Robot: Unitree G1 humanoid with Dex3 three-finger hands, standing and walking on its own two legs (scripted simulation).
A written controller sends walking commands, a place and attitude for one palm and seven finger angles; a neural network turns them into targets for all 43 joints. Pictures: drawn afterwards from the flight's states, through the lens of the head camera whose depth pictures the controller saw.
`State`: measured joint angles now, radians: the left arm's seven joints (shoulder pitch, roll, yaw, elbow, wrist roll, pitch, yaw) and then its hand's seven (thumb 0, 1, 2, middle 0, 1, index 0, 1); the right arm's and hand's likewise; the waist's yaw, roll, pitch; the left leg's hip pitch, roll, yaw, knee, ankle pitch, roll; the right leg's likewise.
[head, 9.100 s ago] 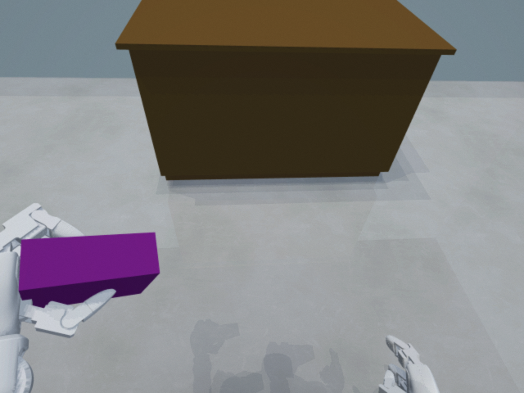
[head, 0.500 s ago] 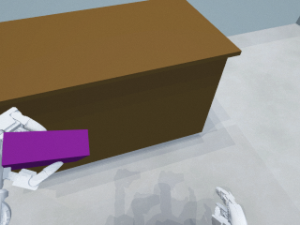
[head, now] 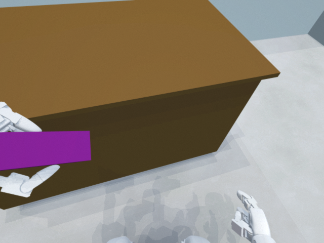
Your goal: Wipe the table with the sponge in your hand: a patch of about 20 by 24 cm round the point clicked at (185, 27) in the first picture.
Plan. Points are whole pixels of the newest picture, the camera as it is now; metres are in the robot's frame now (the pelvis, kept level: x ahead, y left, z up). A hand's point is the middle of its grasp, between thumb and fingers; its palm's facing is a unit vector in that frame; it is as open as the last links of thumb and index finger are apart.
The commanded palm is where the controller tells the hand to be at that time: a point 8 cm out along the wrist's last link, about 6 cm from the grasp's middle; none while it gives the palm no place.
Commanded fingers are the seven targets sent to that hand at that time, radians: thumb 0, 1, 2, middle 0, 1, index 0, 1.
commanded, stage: come to a stop and stand still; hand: left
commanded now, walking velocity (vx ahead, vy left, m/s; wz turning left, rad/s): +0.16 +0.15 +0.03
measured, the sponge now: (55, 150) +0.25 +0.21 +0.16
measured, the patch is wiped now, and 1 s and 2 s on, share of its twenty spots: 0.00 0.00 0.00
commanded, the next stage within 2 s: look again from close up in 1.28 s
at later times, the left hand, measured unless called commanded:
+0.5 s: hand (38, 159) +0.22 +0.22 +0.17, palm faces +0.37 -0.84 -0.39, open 9.4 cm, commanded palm +0.16 +0.27 +0.19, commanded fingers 0.00 0.10 1.30 -1.20 -1.60 -1.20 -1.60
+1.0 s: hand out of the picture +0.16 +0.25 +0.17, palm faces +0.41 -0.84 -0.36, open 9.4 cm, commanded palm +0.10 +0.29 +0.19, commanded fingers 0.00 0.10 1.30 -1.20 -1.60 -1.20 -1.60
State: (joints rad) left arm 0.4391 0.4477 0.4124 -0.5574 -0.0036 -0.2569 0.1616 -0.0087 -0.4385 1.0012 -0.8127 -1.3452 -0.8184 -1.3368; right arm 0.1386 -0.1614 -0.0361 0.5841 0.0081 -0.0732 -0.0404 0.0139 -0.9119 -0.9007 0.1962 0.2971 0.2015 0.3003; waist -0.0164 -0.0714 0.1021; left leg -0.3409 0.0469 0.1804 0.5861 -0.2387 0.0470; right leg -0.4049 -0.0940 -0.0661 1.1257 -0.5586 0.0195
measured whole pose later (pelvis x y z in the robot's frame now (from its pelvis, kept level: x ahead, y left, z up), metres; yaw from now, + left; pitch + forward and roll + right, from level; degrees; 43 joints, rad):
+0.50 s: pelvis +0.00 -0.01 +0.01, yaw +0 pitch -1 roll +1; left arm 0.47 0.35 0.32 -0.51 -0.03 -0.16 0.15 -0.01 -0.44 1.00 -0.81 -1.34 -0.82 -1.34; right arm 0.19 -0.21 0.02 0.60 0.01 -0.04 -0.06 0.01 -0.91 -0.90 0.20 0.30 0.21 0.30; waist -0.01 -0.02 0.05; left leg -0.33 0.02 0.04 0.79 -0.44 -0.02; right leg -0.30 0.01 -0.13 0.52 -0.21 -0.09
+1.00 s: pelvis -0.06 +0.01 +0.01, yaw +0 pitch -3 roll +0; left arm 0.41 0.31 0.30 -0.43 0.01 -0.17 0.15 -0.01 -0.44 1.00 -0.82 -1.34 -0.82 -1.34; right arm 0.23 -0.16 0.05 0.62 -0.02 -0.07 -0.05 0.01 -0.91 -0.90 0.20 0.30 0.21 0.30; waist 0.01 -0.01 0.05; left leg -0.27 0.01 0.05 0.58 -0.34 0.01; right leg -0.34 0.01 -0.08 0.47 -0.14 -0.05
